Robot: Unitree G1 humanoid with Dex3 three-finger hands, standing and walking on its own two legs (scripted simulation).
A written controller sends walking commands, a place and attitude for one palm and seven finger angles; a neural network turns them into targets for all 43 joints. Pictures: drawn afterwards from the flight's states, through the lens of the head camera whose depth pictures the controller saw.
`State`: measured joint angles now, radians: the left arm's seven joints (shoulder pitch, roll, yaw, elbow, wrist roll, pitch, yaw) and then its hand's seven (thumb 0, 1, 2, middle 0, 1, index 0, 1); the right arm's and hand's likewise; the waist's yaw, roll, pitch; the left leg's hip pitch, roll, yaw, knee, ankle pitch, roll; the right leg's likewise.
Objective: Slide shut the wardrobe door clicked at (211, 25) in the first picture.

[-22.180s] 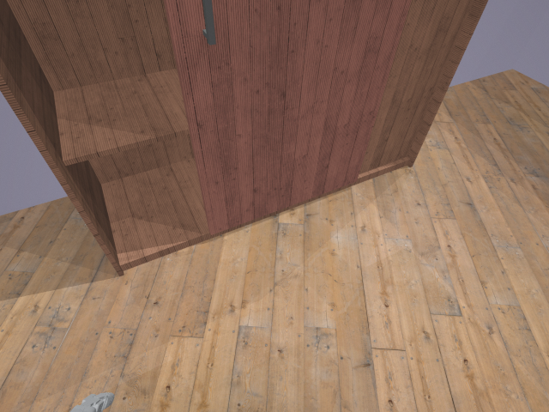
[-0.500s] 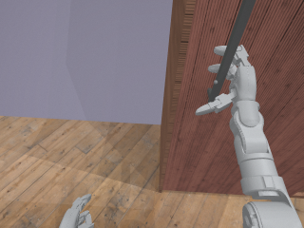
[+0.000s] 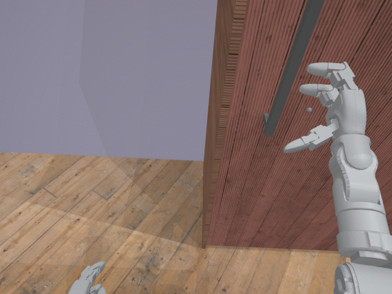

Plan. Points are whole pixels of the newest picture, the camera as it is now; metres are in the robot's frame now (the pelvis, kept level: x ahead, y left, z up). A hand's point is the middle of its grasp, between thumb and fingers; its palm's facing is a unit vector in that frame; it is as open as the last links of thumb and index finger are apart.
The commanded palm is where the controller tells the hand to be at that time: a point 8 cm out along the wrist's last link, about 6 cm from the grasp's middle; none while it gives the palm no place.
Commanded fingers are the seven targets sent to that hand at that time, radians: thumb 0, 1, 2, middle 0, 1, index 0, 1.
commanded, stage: slip the hand off the handle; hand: right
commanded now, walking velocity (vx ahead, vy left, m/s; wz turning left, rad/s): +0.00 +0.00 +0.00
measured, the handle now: (289, 60) +0.45 -0.13 +0.28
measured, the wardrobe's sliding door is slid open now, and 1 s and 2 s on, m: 0.00 0.00 0.00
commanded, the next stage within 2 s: draw the hand back to the body in 0.64 s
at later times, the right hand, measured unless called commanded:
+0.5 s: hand (328, 147) +0.31 -0.18 +0.21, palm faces +0.10 +0.98 -0.14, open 14.7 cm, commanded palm +0.28 -0.23 +0.21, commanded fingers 0.00 0.55 -0.20 0.25 1.15 0.25 1.15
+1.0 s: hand (342, 170) +0.28 -0.20 +0.19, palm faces +0.03 +1.00 -0.06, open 14.7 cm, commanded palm +0.23 -0.24 +0.20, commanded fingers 0.00 0.55 -0.20 0.25 1.15 0.25 1.15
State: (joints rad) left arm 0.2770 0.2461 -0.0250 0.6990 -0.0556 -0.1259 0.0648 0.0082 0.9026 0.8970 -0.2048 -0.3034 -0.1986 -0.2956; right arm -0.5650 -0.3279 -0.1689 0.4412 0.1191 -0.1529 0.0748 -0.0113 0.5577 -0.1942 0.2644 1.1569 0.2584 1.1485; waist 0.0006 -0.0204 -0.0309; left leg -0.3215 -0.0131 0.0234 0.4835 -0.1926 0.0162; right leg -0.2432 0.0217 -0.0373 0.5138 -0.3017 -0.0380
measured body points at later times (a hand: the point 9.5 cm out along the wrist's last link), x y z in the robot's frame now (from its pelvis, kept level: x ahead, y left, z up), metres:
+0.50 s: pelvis +0.00 +0.01 +0.00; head -0.02 +0.02 +0.45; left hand +0.20 +0.22 -0.07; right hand +0.30 -0.23 +0.21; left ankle +0.04 +0.11 -0.74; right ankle -0.02 -0.09 -0.74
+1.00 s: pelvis +0.01 +0.00 +0.00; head -0.03 +0.03 +0.45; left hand +0.22 +0.21 -0.07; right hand +0.27 -0.25 +0.20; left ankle +0.04 +0.11 -0.74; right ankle -0.02 -0.09 -0.74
